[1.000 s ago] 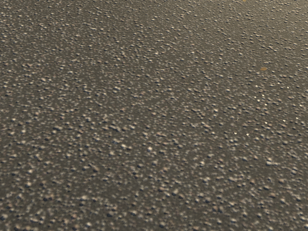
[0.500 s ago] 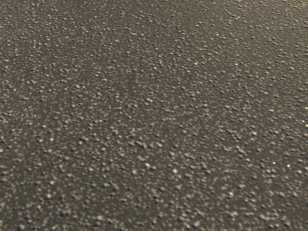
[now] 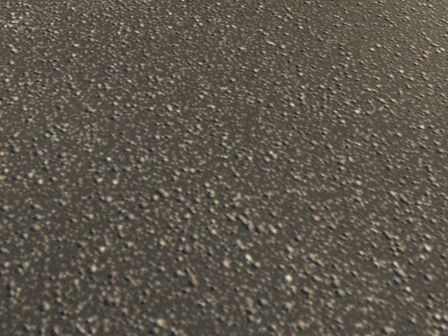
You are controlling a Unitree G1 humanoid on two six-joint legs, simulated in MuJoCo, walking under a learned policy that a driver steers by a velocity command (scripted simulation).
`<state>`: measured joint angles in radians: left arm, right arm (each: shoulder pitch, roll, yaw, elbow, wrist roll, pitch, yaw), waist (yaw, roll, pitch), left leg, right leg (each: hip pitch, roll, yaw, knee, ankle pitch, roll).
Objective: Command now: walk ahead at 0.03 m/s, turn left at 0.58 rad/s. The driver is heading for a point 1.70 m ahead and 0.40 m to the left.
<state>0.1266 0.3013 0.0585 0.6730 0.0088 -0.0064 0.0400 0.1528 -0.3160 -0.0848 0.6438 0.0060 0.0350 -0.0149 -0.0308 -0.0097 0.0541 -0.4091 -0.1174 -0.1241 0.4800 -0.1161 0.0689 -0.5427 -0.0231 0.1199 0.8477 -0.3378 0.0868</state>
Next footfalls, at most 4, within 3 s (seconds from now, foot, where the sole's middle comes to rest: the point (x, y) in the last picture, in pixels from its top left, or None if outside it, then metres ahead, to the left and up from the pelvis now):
0.12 right None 0.10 -0.16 -0.77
0.54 left None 0.04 0.10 -0.77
0.98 right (202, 322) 0.46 0.06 -0.77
1.50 left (85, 278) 0.60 0.41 -0.77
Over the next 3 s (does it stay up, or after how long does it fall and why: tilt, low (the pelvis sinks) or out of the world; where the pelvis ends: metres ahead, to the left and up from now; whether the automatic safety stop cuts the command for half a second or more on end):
stays up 1.29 0.45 -0.01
